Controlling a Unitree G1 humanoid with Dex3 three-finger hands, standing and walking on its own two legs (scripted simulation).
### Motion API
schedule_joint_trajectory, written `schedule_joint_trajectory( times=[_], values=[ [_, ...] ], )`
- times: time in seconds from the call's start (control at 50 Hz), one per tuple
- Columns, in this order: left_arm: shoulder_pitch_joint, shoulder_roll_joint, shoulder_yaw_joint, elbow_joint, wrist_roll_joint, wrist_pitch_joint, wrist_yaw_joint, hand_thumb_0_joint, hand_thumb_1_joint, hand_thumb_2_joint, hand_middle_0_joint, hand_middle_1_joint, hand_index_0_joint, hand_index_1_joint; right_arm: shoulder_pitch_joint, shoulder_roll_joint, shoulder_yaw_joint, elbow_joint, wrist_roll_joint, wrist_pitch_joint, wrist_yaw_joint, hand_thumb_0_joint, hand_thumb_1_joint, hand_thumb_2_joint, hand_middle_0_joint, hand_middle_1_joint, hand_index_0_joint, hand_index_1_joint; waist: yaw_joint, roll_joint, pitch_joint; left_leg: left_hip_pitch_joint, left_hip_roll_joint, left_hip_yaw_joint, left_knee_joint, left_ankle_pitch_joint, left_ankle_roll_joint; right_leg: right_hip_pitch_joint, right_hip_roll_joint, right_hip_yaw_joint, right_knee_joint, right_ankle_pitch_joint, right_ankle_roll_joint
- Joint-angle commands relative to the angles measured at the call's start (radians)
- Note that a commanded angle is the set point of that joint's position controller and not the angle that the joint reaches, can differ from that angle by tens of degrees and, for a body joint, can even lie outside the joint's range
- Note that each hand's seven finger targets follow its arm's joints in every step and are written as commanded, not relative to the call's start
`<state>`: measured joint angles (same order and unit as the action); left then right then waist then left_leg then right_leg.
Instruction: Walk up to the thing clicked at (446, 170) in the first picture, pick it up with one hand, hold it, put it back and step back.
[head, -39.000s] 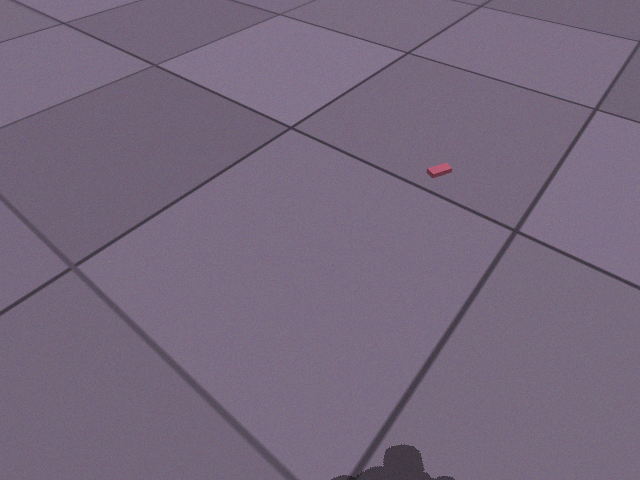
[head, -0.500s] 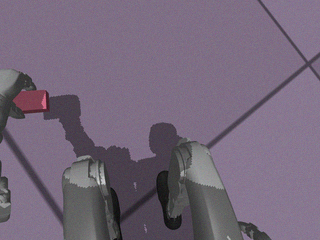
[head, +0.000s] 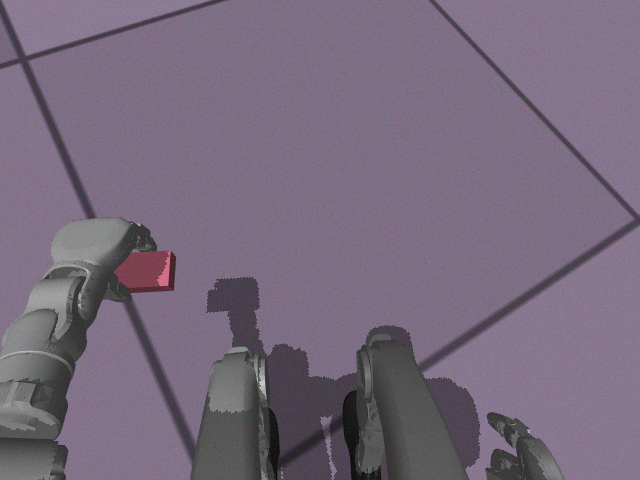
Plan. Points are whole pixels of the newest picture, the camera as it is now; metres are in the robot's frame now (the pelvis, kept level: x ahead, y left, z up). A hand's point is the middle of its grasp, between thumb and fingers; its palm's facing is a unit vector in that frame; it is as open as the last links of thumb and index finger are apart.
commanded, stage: lift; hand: left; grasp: from above
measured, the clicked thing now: (130, 272) +0.41 +0.26 -0.13
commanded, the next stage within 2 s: hold in 0.80 s
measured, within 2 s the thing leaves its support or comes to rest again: neither
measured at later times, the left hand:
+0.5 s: hand (73, 244) +0.37 +0.24 +0.07, palm faces -0.46 -0.05 -0.88, open 8.0 cm
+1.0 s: hand (42, 193) +0.38 +0.23 +0.14, palm faces -0.47 -0.05 -0.88, open 8.0 cm
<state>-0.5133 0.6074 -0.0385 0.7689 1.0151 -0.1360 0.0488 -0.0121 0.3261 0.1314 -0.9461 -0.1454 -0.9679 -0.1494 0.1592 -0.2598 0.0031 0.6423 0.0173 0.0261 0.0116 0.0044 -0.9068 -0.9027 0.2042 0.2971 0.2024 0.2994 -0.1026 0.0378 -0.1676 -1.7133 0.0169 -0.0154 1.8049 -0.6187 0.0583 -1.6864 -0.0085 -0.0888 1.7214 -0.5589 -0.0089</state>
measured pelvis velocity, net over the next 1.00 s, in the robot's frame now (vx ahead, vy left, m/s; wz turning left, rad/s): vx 0.08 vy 0.00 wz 0.02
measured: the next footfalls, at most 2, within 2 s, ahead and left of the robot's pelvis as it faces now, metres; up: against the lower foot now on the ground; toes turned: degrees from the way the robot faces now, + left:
none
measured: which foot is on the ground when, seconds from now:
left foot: down 0.00-1.00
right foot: down 0.00-1.00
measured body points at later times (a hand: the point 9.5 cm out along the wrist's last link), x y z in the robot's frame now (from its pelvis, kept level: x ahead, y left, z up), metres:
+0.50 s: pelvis +0.04 +0.00 +0.16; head +0.12 +0.01 +0.60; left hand +0.39 +0.24 +0.12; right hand +0.13 -0.27 +0.04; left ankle +0.08 +0.09 -0.49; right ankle +0.10 -0.12 -0.49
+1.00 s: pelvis +0.08 +0.00 +0.22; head +0.13 +0.00 +0.67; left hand +0.40 +0.23 +0.20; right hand +0.18 -0.27 +0.10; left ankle +0.08 +0.09 -0.49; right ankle +0.10 -0.12 -0.49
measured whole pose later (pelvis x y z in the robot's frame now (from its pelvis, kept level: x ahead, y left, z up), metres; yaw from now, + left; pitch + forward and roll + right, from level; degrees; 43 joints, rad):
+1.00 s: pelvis +0.08 +0.00 +0.22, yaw +1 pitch +10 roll -1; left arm -0.30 0.41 -0.20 0.78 1.01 -0.04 0.10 -0.01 0.32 0.21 -0.88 -0.24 -0.90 -0.23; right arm 0.25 -0.25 -0.03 0.71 0.05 0.01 -0.06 0.01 -0.90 -0.90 0.20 0.30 0.20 0.30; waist -0.04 0.03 -0.08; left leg -0.59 0.01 0.04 0.81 -0.39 0.03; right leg -0.60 0.01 -0.01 0.77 -0.34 -0.01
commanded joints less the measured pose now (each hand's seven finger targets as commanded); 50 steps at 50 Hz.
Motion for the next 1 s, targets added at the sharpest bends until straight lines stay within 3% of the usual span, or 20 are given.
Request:
schedule_joint_trajectory(
  times=[0.0, 0.02, 0.06, 0.12, 0.16, 0.2, 0.26, 0.36, 0.4, 0.46, 0.52, 0.56, 0.72, 0.8, 0.88, 0.98],
  values=[
    [-0.247, 0.217, 0.076, -0.235, -0.031, 0.015, 0.049, 0.000, 0.861, 0.403, -1.206, -0.283, -1.210, -0.280, 0.126, -0.182, -0.075, -0.053, 0.014, -0.024, -0.036, 0.000, -0.904, -0.903, 0.200, 0.300, 0.200, 0.300, -0.011, 0.137, -0.561, 0.562, -0.003, -0.075, -0.434, 0.060, -0.018, 0.444, 0.044, 0.025, -0.311, 0.103, -0.012],
    [-0.220, 0.221, 0.084, -0.214, -0.028, 0.020, 0.051, 0.000, 0.869, 0.439, -1.211, -0.314, -1.214, -0.311, 0.122, -0.178, -0.074, -0.050, 0.015, -0.026, -0.041, 0.000, -0.904, -0.903, 0.200, 0.300, 0.200, 0.300, -0.005, 0.121, -0.522, 0.571, -0.004, -0.068, -0.454, 0.065, -0.017, 0.468, 0.043, 0.030, -0.340, 0.104, -0.011],
    [-0.223, 0.181, 0.054, -0.229, -0.025, 0.023, 0.058, 0.000, 0.873, 0.451, -1.225, -0.297, -1.221, -0.301, 0.121, -0.169, -0.074, -0.043, 0.019, -0.033, -0.051, 0.000, -0.902, -0.903, 0.200, 0.300, 0.200, 0.300, -0.009, 0.116, -0.507, 0.634, -0.003, -0.065, -0.504, 0.076, -0.019, 0.513, 0.046, 0.035, -0.395, 0.107, -0.013],
    [-0.194, 0.152, 0.034, -0.168, -0.016, 0.027, 0.074, 0.000, 0.862, 0.417, -1.206, -0.306, -1.210, -0.303, 0.117, -0.158, -0.065, -0.027, 0.023, -0.047, -0.065, 0.000, -0.904, -0.903, 0.200, 0.300, 0.200, 0.300, -0.016, 0.091, -0.381, 0.655, -0.004, -0.067, -0.591, 0.024, -0.022, 0.569, 0.049, 0.044, -0.483, 0.067, -0.011],
    [-0.182, 0.140, 0.030, -0.155, -0.007, 0.028, 0.088, 0.000, 0.845, 0.417, -1.193, -0.303, -1.195, -0.302, 0.113, -0.153, -0.065, -0.021, 0.024, -0.056, -0.070, 0.000, -0.903, -0.903, 0.200, 0.300, 0.200, 0.300, -0.003, 0.089, -0.377, 0.708, -0.007, -0.063, -0.635, 0.034, -0.025, 0.620, 0.050, 0.053, -0.535, 0.065, -0.013],
    [-0.167, 0.090, -0.004, -0.125, -0.003, 0.031, 0.099, 0.000, 0.826, 0.423, -1.177, -0.311, -1.179, -0.310, 0.115, -0.148, -0.065, -0.012, 0.025, -0.067, -0.072, 0.000, -0.904, -0.903, 0.200, 0.300, 0.200, 0.300, -0.005, 0.079, -0.341, 0.755, -0.009, -0.059, -0.674, 0.058, -0.030, 0.656, 0.051, 0.061, -0.584, 0.075, -0.015],
    [-0.176, 0.110, 0.009, -0.100, 0.010, 0.034, 0.115, 0.000, 0.784, 0.423, -1.132, -0.342, -1.139, -0.336, 0.116, -0.150, -0.072, -0.004, 0.027, -0.076, -0.074, 0.000, -0.905, -0.904, 0.200, 0.300, 0.200, 0.300, 0.011, 0.072, -0.326, 0.817, -0.010, -0.050, -0.726, 0.096, -0.033, 0.723, 0.052, 0.070, -0.647, 0.096, -0.016],
    [-0.178, 0.046, -0.042, -0.084, 0.017, 0.049, 0.129, 0.000, 0.771, 0.453, -1.117, -0.376, -1.126, -0.367, 0.128, -0.146, -0.076, -0.004, 0.029, -0.081, -0.071, 0.000, -0.903, -0.903, 0.200, 0.300, 0.199, 0.300, 0.009, 0.052, -0.306, 0.915, -0.023, -0.021, -0.794, 0.182, -0.034, 0.836, 0.058, 0.079, -0.750, 0.152, -0.019],
    [-0.162, 0.052, -0.037, -0.090, 0.017, 0.059, 0.136, 0.000, 0.739, 0.458, -1.089, -0.381, -1.097, -0.373, 0.131, -0.149, -0.081, -0.005, 0.031, -0.080, -0.070, 0.000, -0.902, -0.902, 0.200, 0.300, 0.200, 0.300, 0.027, 0.056, -0.318, 0.970, -0.022, -0.016, -0.828, 0.226, -0.038, 0.879, 0.057, 0.079, -0.775, 0.189, -0.021],
    [-0.168, 0.036, -0.050, -0.081, 0.012, 0.076, 0.142, 0.000, 0.728, 0.463, -1.081, -0.383, -1.089, -0.375, 0.135, -0.145, -0.081, 0.002, 0.030, -0.077, -0.070, 0.000, -0.901, -0.901, 0.200, 0.300, 0.200, 0.300, 0.024, 0.053, -0.283, 1.026, -0.016, -0.021, -0.883, 0.265, -0.043, 0.919, 0.061, 0.075, -0.819, 0.223, -0.020],
    [-0.130, 0.046, -0.037, -0.070, 0.013, 0.088, 0.143, 0.000, 0.709, 0.429, -1.066, -0.358, -1.076, -0.348, 0.135, -0.147, -0.085, -0.002, 0.033, -0.074, -0.071, 0.000, -0.901, -0.901, 0.200, 0.300, 0.200, 0.300, 0.040, 0.036, -0.269, 1.073, -0.020, -0.014, -0.920, 0.314, -0.044, 0.978, 0.060, 0.080, -0.860, 0.262, -0.020],
    [-0.128, 0.022, -0.058, -0.082, 0.010, 0.094, 0.137, 0.000, 0.701, 0.430, -1.051, -0.375, -1.066, -0.359, 0.136, -0.145, -0.085, -0.004, 0.032, -0.071, -0.070, 0.000, -0.900, -0.900, 0.200, 0.300, 0.200, 0.300, 0.041, 0.036, -0.271, 1.114, -0.019, -0.015, -0.945, 0.359, -0.046, 1.013, 0.060, 0.080, -0.883, 0.297, -0.020],
    [-0.080, 0.012, -0.066, -0.103, -0.009, 0.097, 0.113, 0.000, 0.668, 0.375, -1.034, -0.319, -1.049, -0.303, 0.128, -0.147, -0.088, -0.025, 0.036, -0.060, -0.071, 0.000, -0.898, -0.898, 0.200, 0.300, 0.200, 0.300, 0.046, 0.004, -0.218, 1.209, -0.020, -0.004, -1.043, 0.399, -0.044, 1.108, 0.058, 0.084, -0.984, 0.329, -0.021],
    [-0.106, -0.003, -0.074, -0.149, -0.015, 0.094, 0.109, 0.000, 0.688, 0.391, -1.043, -0.332, -1.061, -0.313, 0.125, -0.139, -0.088, -0.022, 0.035, -0.055, -0.074, 0.000, -0.896, -0.896, 0.200, 0.300, 0.200, 0.300, 0.045, 0.020, -0.236, 1.272, -0.020, 0.002, -1.069, 0.454, -0.047, 1.149, 0.058, 0.090, -1.016, 0.374, -0.020],
    [-0.101, 0.001, -0.078, -0.166, -0.015, 0.095, 0.102, 0.000, 0.697, 0.381, -1.046, -0.324, -1.069, -0.301, 0.120, -0.142, -0.089, -0.025, 0.036, -0.048, -0.076, 0.000, -0.895, -0.896, 0.200, 0.300, 0.200, 0.300, 0.042, 0.009, -0.221, 1.307, -0.022, 0.004, -1.090, 0.508, -0.045, 1.186, 0.055, 0.090, -1.043, 0.418, -0.017],
    [-0.087, 0.019, -0.073, -0.181, 0.002, 0.089, 0.083, 0.000, 0.731, 0.384, -1.081, -0.312, -1.101, -0.292, 0.103, -0.142, -0.091, -0.030, 0.038, -0.035, -0.077, 0.000, -0.897, -0.896, 0.200, 0.300, 0.200, 0.300, 0.060, 0.016, -0.207, 1.332, -0.031, 0.016, -1.124, 0.523, -0.043, 1.233, 0.053, 0.099, -1.079, 0.442, -0.016]
  ],
)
